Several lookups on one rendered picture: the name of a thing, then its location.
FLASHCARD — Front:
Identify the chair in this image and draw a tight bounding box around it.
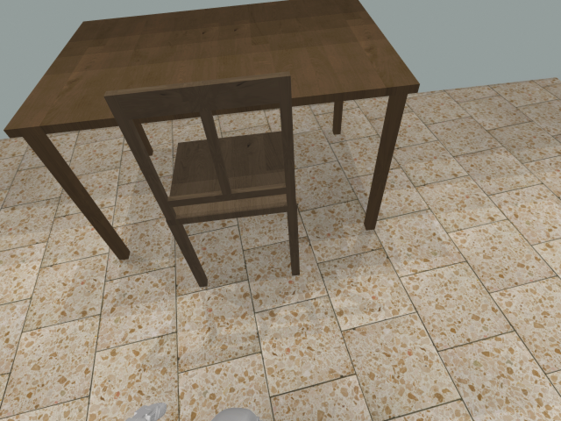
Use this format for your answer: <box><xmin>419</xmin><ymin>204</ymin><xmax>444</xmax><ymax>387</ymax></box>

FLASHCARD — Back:
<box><xmin>104</xmin><ymin>71</ymin><xmax>300</xmax><ymax>287</ymax></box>

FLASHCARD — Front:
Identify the left robot hand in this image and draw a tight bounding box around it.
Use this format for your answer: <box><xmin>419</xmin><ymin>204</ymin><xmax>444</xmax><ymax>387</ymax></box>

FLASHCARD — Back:
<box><xmin>125</xmin><ymin>403</ymin><xmax>167</xmax><ymax>421</ymax></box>

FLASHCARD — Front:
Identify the table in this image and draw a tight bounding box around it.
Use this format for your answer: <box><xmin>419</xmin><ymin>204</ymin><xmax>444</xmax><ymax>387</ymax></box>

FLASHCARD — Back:
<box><xmin>4</xmin><ymin>0</ymin><xmax>420</xmax><ymax>260</ymax></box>

